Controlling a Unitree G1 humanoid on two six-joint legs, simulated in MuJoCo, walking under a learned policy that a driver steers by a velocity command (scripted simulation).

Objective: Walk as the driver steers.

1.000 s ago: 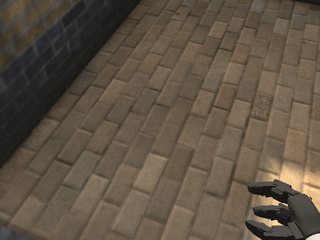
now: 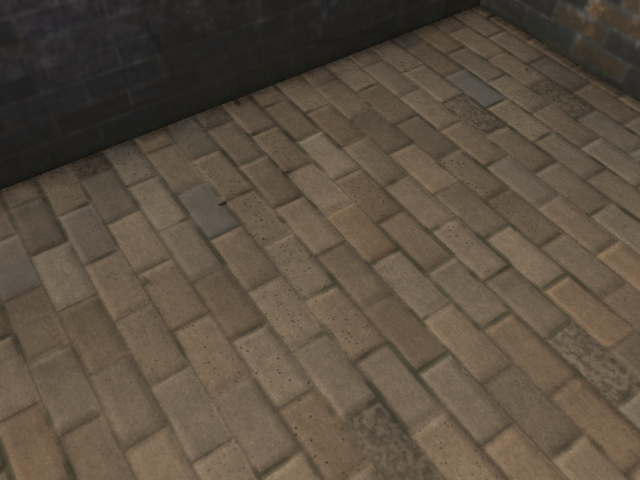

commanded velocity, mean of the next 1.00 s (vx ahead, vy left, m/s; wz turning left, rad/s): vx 0.93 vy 0.00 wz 0.69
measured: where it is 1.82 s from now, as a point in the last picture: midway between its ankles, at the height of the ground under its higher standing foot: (182, 268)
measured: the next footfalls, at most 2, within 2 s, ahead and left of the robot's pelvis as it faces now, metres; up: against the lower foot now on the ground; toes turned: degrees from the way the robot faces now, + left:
right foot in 0.32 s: +0.46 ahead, -0.09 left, +0.00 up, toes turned +13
left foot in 0.74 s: +0.78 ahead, +0.26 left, +0.00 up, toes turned +37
